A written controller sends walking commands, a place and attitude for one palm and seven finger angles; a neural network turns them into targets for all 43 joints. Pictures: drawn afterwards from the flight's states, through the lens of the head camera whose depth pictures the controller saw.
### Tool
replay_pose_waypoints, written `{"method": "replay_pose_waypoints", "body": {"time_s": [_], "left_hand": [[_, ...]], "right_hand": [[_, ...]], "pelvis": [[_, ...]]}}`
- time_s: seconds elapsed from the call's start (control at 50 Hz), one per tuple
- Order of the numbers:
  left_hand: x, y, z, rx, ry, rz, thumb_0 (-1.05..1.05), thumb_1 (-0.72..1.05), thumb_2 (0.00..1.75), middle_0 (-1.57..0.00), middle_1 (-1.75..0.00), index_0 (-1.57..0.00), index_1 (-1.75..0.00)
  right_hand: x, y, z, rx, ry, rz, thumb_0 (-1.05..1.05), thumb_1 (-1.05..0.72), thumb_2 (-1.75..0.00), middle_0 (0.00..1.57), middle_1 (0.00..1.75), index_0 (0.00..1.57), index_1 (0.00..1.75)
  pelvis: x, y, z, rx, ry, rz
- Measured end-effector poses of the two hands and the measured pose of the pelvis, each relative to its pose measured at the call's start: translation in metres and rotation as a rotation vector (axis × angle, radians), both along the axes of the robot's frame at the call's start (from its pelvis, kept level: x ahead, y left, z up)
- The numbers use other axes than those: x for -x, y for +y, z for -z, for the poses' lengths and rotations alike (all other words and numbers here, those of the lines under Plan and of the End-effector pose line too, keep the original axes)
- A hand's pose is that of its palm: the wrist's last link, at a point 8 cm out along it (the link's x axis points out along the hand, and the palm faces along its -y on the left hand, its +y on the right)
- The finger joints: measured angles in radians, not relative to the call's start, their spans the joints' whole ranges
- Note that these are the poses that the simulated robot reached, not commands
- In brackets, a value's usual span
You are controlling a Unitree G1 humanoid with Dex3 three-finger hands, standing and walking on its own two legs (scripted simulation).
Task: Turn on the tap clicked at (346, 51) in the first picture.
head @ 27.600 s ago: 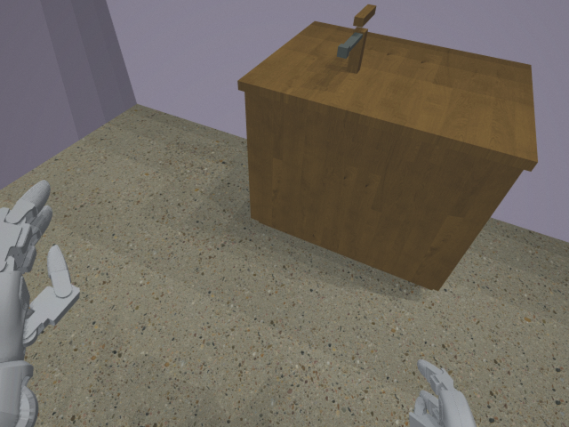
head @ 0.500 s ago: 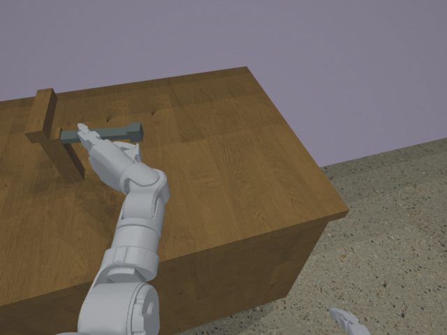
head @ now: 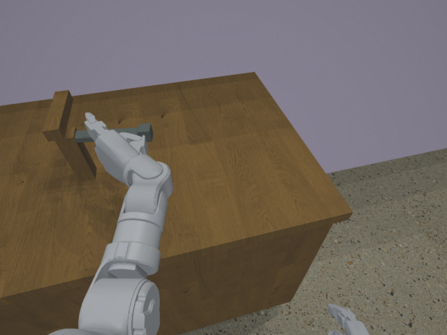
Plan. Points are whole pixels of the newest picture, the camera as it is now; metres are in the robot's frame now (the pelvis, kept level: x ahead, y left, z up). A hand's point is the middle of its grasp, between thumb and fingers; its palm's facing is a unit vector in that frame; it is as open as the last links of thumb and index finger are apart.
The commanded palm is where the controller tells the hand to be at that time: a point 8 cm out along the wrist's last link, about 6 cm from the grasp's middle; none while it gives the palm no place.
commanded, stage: lift the hand up off the lever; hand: left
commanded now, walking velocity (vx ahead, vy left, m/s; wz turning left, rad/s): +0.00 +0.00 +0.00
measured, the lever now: (145, 132) +0.48 +0.20 +0.11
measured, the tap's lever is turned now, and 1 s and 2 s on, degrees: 80 80 80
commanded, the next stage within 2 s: draw the hand back beside the body in 1.50 s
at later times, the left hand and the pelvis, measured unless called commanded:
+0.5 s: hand (139, 138) +0.41 +0.19 +0.16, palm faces +0.79 -0.61 -0.07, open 7.8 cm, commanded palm +0.35 +0.19 +0.16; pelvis +0.00 +0.00 +0.01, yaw -1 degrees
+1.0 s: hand (134, 136) +0.39 +0.18 +0.18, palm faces +0.77 -0.63 -0.04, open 7.8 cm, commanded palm +0.34 +0.19 +0.18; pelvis +0.00 +0.00 +0.01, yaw +0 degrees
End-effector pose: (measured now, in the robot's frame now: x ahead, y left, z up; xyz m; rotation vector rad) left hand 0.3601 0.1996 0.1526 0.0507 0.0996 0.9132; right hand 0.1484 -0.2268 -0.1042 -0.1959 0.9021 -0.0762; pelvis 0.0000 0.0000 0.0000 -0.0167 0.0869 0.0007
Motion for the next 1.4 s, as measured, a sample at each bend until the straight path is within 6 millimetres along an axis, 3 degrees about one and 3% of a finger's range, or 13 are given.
{"method": "replay_pose_waypoints", "body": {"time_s": [0.16, 0.32, 0.76, 0.94, 1.24, 1.4], "left_hand": [[-0.002, -0.003, 0.007, 0.045, 0.048, -0.005, 0.01, 0.9, 0.9, -0.15, -0.15, -0.15, -0.15], [0.001, 0.0, -0.007, 0.011, 0.002, -0.014, 0.02, 0.9, 0.9, -0.15, -0.15, -0.15, -0.15], [0.014, 0.0, -0.024, 0.043, -0.018, 0.022, 0.02, 0.9, 0.9, -0.15, -0.15, -0.15, -0.15], [0.023, 0.001, -0.031, 0.045, -0.023, 0.029, 0.01, 0.9, 0.9, -0.15, -0.15, -0.15, -0.15], [0.017, -0.002, -0.044, 0.046, -0.028, 0.042, 0.02, 0.9, 0.9, -0.15, -0.15, -0.15, -0.15], [0.013, 0.001, -0.038, 0.066, 0.012, 0.036, 0.01, 0.9, 0.9, -0.15, -0.15, -0.15, -0.15]], "right_hand": [[0.01, -0.003, 0.0, 0.002, 0.011, 0.024, 0.01, -0.9, -0.9, 0.2, 0.3, 0.2, 0.3], [0.007, -0.003, -0.001, 0.001, -0.001, 0.019, 0.01, -0.9, -0.9, 0.2, 0.3, 0.2, 0.3], [-0.038, 0.012, -0.024, -0.015, -0.11, -0.03, 0.01, -0.9, -0.9, 0.2, 0.3, 0.2, 0.3], [-0.048, 0.018, -0.03, -0.03, -0.136, -0.049, 0.01, -0.9, -0.9, 0.2, 0.3, 0.2, 0.3], [-0.043, 0.021, -0.028, -0.03, -0.121, -0.046, 0.01, -0.9, -0.9, 0.2, 0.3, 0.2, 0.3], [-0.036, 0.018, -0.025, -0.026, -0.094, -0.028, 0.01, -0.9, -0.9, 0.2, 0.3, 0.2, 0.3]], "pelvis": [[0.001, 0.001, -0.002, -0.002, -0.003, 0.011], [0.0, 0.001, -0.002, -0.002, -0.01, 0.013], [-0.005, 0.001, -0.008, -0.006, -0.056, 0.009], [-0.004, 0.0, -0.01, -0.006, -0.079, 0.006], [0.002, 0.001, -0.011, -0.008, -0.078, 0.006], [-0.003, 0.002, -0.013, -0.008, -0.082, 0.013]]}}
